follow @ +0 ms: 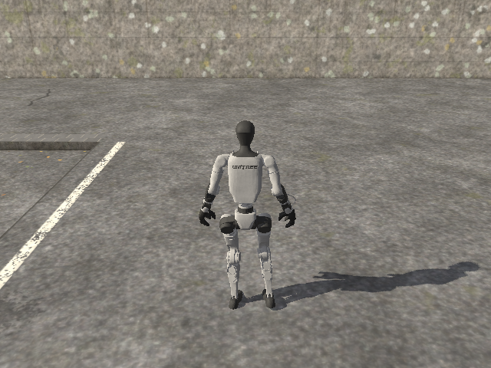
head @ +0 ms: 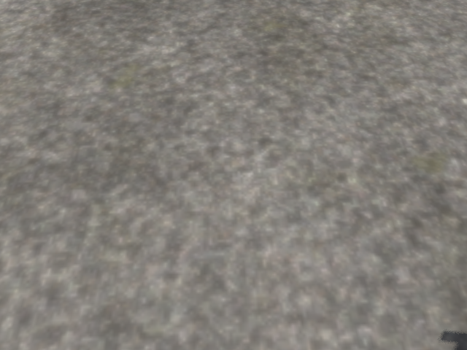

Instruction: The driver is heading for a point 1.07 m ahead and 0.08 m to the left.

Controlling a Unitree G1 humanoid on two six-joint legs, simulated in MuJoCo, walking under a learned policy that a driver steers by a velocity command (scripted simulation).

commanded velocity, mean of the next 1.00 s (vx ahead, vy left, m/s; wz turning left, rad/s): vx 0.25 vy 0.00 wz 0.34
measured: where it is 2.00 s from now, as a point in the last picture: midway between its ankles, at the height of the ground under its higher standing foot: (166, 275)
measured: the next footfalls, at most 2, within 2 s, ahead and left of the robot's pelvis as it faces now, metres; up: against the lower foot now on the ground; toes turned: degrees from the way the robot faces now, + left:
right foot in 0.06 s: +0.09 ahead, -0.14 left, +0.00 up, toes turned +9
left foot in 0.54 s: +0.04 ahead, +0.12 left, +0.00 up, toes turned +22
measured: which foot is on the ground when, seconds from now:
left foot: down 0.00-0.06, up 0.08-0.52, down 0.54-1.00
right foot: up 0.00-0.04, down 0.06-0.52, up 0.54-0.98, down 1.00-1.00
